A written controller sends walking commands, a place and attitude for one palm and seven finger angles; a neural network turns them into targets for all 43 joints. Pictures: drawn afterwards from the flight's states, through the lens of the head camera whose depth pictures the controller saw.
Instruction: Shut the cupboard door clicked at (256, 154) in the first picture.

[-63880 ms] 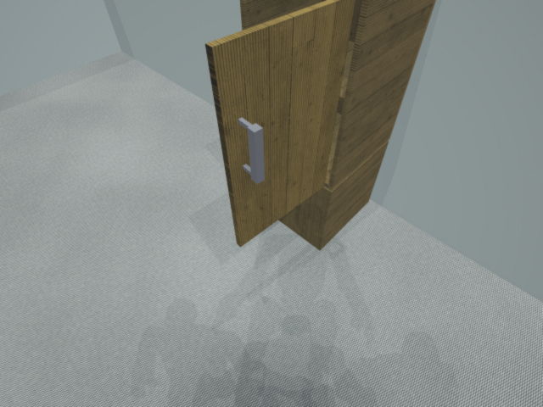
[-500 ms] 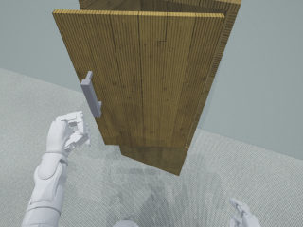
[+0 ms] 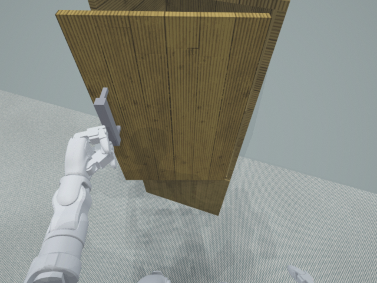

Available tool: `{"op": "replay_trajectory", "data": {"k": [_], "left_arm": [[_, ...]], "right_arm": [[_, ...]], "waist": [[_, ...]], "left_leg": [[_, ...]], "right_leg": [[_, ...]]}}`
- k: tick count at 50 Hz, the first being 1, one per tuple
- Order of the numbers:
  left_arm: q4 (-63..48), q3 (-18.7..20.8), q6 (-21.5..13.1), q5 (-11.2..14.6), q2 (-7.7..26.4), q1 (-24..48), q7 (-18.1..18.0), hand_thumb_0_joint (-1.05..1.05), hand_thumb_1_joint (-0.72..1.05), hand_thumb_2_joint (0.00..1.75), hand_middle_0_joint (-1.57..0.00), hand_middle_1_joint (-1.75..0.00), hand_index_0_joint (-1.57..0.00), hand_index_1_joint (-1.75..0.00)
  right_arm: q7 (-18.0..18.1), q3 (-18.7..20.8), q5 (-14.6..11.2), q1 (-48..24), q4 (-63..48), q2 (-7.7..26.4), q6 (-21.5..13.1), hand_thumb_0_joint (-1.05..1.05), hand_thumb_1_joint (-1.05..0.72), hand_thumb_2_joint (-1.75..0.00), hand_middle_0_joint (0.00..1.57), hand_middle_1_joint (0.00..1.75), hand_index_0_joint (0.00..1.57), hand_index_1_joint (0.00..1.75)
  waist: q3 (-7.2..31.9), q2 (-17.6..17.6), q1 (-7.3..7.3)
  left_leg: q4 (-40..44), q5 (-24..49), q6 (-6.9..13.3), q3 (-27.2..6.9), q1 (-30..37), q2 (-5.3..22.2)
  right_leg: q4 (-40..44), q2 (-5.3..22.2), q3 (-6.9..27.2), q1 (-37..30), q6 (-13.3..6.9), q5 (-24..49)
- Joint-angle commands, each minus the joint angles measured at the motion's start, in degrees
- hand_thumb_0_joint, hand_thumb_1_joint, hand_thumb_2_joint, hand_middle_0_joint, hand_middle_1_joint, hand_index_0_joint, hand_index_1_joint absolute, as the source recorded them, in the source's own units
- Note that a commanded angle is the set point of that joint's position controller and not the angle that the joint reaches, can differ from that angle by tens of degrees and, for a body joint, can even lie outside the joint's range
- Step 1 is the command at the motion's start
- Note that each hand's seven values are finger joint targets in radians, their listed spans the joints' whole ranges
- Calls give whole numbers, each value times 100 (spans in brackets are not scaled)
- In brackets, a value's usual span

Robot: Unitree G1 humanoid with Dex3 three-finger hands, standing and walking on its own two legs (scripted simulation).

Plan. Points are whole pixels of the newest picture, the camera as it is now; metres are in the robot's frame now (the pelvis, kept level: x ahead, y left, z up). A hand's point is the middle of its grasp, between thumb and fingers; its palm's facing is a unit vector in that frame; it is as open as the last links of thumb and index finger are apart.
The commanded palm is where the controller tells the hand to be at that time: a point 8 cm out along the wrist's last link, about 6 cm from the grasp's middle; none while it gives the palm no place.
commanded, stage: bring the fist close to the handle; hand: left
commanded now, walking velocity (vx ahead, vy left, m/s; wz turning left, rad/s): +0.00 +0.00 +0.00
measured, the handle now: (110, 118) +0.47 +0.20 +0.07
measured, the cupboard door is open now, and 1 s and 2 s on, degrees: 19 7 0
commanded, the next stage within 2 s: push the door shut along its arc in 0.08 s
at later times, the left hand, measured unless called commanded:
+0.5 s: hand (114, 139) +0.40 +0.18 +0.07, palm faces -0.02 -1.00 -0.03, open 3.1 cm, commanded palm +0.39 +0.22 +0.07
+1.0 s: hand (125, 118) +0.46 +0.17 +0.07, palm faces -0.14 -0.99 -0.02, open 3.2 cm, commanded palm +0.46 +0.20 +0.07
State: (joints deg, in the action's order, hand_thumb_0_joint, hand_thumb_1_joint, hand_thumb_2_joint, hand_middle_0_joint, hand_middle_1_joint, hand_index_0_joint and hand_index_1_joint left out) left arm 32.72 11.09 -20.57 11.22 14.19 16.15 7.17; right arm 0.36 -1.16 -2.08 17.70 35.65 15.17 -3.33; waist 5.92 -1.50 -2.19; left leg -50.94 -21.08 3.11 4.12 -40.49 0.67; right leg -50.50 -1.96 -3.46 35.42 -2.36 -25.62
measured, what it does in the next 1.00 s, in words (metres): stands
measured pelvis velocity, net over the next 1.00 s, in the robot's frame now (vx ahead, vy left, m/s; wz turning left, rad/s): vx -0.01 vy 0.00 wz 0.01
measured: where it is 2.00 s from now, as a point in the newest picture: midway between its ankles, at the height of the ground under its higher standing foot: outside the picture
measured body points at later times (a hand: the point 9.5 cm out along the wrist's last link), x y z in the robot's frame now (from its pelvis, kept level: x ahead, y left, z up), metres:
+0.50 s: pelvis +0.00 +0.00 +0.00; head +0.06 +0.00 +0.44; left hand +0.40 +0.23 +0.08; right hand +0.11 -0.26 -0.11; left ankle +0.04 +0.09 -0.69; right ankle -0.01 -0.09 -0.69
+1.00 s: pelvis -0.01 +0.00 -0.02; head +0.08 +0.01 +0.42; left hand +0.46 +0.22 +0.08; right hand +0.03 -0.27 -0.13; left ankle +0.04 +0.09 -0.69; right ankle -0.01 -0.09 -0.69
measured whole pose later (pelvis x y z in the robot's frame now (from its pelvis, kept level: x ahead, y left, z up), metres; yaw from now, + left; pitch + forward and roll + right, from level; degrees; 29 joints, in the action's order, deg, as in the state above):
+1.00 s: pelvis -0.01 +0.00 -0.02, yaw +0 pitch +17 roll -2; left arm 64.7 14.3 -22.2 9.7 24.6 47.4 19.4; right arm 0.6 -1.5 -2.2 20.6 38.3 16.6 -1.5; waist 6.5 -1.8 -7.1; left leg -57.4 -22.3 3.2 2.5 -52.0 1.2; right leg -55.7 -2.4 -5.2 45.9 -2.6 -26.8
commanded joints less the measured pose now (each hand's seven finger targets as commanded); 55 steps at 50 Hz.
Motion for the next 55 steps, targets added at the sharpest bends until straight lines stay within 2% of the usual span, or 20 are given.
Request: {"op": "replay_trajectory", "data": {"k": [1, 3, 6, 8, 10, 11, 12, 19, 21, 25, 27, 28, 32, 38, 41, 44, 46, 51, 52, 55], "left_arm": [[-1199, 307, -473, 112, 1102, 2013, 63, 0, 90, 90, -130, -150, -130, -150], [-1089, 154, -472, 114, 954, 2286, 85, 0, 90, 90, -130, -150, -130, -150], [-901, 342, -449, 156, 1150, 2207, 139, 0, 90, 90, -130, -150, -130, -150], [-854, 174, -441, 143, 1001, 2355, 186, 0, 90, 90, -130, -150, -130, -150], [-656, 287, -404, 147, 1109, 2228, 219, 0, 90, 90, -130, -150, -130, -150], [-686, 404, -428, 137, 1317, 2403, 236, 0, 90, 90, -130, -150, -130, -150], [-673, 344, -436, 107, 1274, 2486, 270, 0, 90, 90, -130, -150, -130, -150], [-168, 143, -455, 136, 1200, 3386, 549, 0, 90, 90, -130, -150, -130, -150], [164, 431, -419, 119, 1540, 3380, 612, 0, 90, 90, -130, -150, -130, -150], [375, 183, -427, 126, 1320, 3927, 777, 0, 90, 90, -130, -150, -130, -150], [652, 305, -455, 99, 1536, 4214, 822, 0, 90, 90, -130, -150, -130, -150], [748, 213, -465, 100, 1428, 4301, 866, 0, 90, 90, -130, -150, -130, -150], [930, 227, -569, 92, 1532, 4714, 1035, 0, 90, 90, -130, -150, -130, -150], [1449, 265, -539, 81, 1681, 5215, 1193, 0, 90, 90, -130, -150, -130, -150], [1627, 544, -530, 55, 1987, 5223, 1175, 0, 90, 90, -130, -150, -130, -150], [1784, 294, -538, -22, 1849, 5775, 1249, 0, 90, 90, -130, -150, -130, -150], [1955, 453, -547, -70, 2105, 5859, 1268, 0, 90, 90, -130, -150, -130, -150], [1988, 262, -545, -83, 1944, 6288, 1414, 0, 90, 90, -130, -150, -130, -150], [2135, 411, -504, -88, 2114, 6226, 1430, 0, 90, 90, -130, -150, -130, -150], [2420, 505, -349, -140, 2371, 6510, 1471, 0, 90, 90, -130, -150, -130, -150]], "right_arm": [[115, 333, -3, -150, -705, 829, -294, 0, -90, -90, 20, 30, 20, 30], [130, 314, -14, -179, -677, 801, -300, 0, -90, -90, 20, 30, 20, 30], [149, 324, -11, -123, -650, 837, -306, 0, -90, -90, 20, 30, 20, 30], [145, 307, -31, -171, -667, 799, -304, 0, -90, -90, 20, 30, 20, 30], [134, 314, -28, -125, -662, 828, -294, 0, -90, -90, 20, 30, 20, 30], [147, 314, -21, -89, -650, 866, -282, 0, -90, -90, 20, 30, 20, 30], [146, 308, -28, -101, -658, 836, -274, 0, -90, -90, 20, 30, 20, 30], [139, 299, -47, 13, -555, 860, -268, 0, -90, -90, 20, 30, 20, 30], [152, 303, -29, 104, -532, 922, -228, 0, -90, -90, 20, 30, 20, 30], [132, 311, -48, 178, -517, 899, -185, 0, -90, -90, 20, 30, 20, 30], [147, 321, -43, 259, -428, 940, -158, 0, -90, -90, 20, 30, 20, 30], [144, 316, -40, 282, -437, 931, -154, 0, -90, -90, 20, 30, 20, 30], [137, 346, -38, 385, -360, 973, -137, 0, -90, -90, 20, 30, 20, 30], [135, 332, -32, 542, -277, 1023, -62, 0, -90, -90, 20, 30, 20, 30], [120, 345, -8, 660, -296, 1069, -24, 0, -90, -90, 20, 30, 20, 30], [113, 342, -23, 706, -215, 1069, -11, 0, -90, -90, 20, 30, 20, 30], [130, 347, 0, 795, -204, 1131, 5, 0, -90, -90, 20, 30, 20, 30], [98, 363, 24, 910, -143, 1139, -18, 0, -90, -90, 20, 30, 20, 30], [94, 363, 18, 942, -111, 1169, 1, 0, -90, -90, 20, 30, 20, 30], [108, 325, 7, 1009, -96, 1183, 48, 0, -90, -90, 20, 30, 20, 30]], "waist": [[1560, -81, -4], [1505, -12, -90], [1601, 69, -25], [1551, -109, -54], [1546, 77, -37], [1628, 69, -45], [1677, -40, -51], [1659, -74, -244], [1701, -20, -168], [1830, -132, -283], [1829, -6, -359], [1863, 1, -369], [2254, -241, -405], [2101, -247, -511], [2198, -150, -483], [2098, -270, -692], [2163, -269, -696], [2528, -666, -798], [2535, -527, -770], [2292, -228, -911]], "left_leg": [[627, 797, -112, -612, 1484, -3], [651, 675, -105, -623, 1449, -4], [605, 705, -94, -618, 1374, -23], [608, 667, -107, -613, 1388, -25], [602, 692, -102, -626, 1364, -19], [568, 757, -90, -629, 1338, -23], [566, 829, -98, -617, 1381, -23], [459, 821, -112, -700, 1466, -11], [423, 885, -100, -692, 1330, -26], [359, 989, -113, -723, 1470, -11], [305, 985, -100, -758, 1425, 14], [289, 933, -94, -755, 1377, -7], [172, 1172, -104, -804, 1590, 0], [138, 1026, -100, -883, 1420, 30], [84, 1076, -76, -863, 1304, 15], [32, 921, -74, -893, 1272, 53], [-22, 875, -63, -928, 1201, 51], [-135, 1108, -84, -1028, 1564, 81], [-155, 1172, -90, -1030, 1505, 96], [-227, 940, -31, -948, 950, 82]], "right_leg": [[786, 5, 331, -116, 99, 1264], [806, 21, 330, -49, 113, 1163], [809, 18, 369, -174, 111, 1205], [800, 39, 366, -80, 108, 1180], [805, 27, 359, -106, 110, 1213], [772, 29, 381, -166, 110, 1280], [743, 43, 384, -172, 105, 1371], [683, 21, 347, 145, 99, 1355], [648, 22, 369, 45, 83, 1419], [593, 26, 341, 247, 90, 1485], [571, 18, 344, 348, 91, 1465], [562, 18, 350, 357, 94, 1407], [455, 7, 347, 456, 65, 1522], [407, -27, 305, 744, 56, 1301], [389, -49, 322, 649, 51, 1341], [382, -53, 340, 979, 77, 1184], [338, -68, 334, 1039, 52, 1075], [227, -89, 277, 1384, 23, 1090], [230, -92, 294, 1330, 27, 1170], [257, -96, 357, 1199, 74, 1118]]}}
